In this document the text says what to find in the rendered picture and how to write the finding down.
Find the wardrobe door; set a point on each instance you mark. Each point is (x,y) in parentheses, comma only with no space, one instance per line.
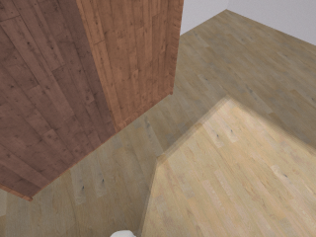
(53,110)
(131,42)

